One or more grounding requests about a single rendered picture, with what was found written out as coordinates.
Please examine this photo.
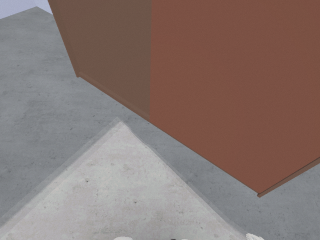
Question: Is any wardrobe door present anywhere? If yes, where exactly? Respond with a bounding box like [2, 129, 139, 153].
[149, 0, 320, 193]
[56, 0, 152, 115]

